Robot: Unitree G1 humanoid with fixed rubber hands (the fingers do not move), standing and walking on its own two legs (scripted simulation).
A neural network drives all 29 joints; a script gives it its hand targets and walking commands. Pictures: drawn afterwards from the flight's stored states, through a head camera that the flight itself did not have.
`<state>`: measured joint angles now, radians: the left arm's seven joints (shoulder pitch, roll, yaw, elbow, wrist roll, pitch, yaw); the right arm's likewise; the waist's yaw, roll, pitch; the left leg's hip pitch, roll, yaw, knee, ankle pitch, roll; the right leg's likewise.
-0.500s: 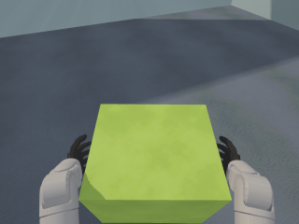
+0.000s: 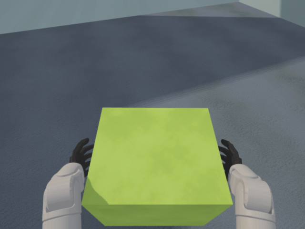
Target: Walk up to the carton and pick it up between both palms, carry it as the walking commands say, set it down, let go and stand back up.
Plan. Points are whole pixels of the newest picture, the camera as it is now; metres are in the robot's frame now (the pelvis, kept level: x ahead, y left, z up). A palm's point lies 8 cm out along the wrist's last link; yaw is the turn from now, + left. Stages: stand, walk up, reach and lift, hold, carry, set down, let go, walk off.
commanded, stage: carry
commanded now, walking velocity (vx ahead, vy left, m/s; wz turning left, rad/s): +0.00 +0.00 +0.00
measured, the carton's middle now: (154, 168) +0.28 +0.01 -0.01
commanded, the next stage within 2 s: none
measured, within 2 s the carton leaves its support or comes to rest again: neither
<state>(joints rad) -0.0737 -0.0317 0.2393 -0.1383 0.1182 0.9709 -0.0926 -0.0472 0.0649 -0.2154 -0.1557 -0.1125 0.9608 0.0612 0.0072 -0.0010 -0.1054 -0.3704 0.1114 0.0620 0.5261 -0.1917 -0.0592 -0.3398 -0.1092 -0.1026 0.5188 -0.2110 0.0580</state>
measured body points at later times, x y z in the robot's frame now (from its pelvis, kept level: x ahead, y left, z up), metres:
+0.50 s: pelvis -0.01 +0.00 +0.00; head -0.02 +0.00 +0.45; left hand +0.26 +0.20 +0.03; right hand +0.26 -0.19 +0.02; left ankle +0.04 +0.16 -0.73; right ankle +0.03 -0.16 -0.73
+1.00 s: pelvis -0.01 -0.01 +0.00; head -0.01 -0.01 +0.45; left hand +0.25 +0.19 +0.05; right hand +0.25 -0.19 +0.05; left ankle +0.04 +0.16 -0.73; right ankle +0.03 -0.16 -0.73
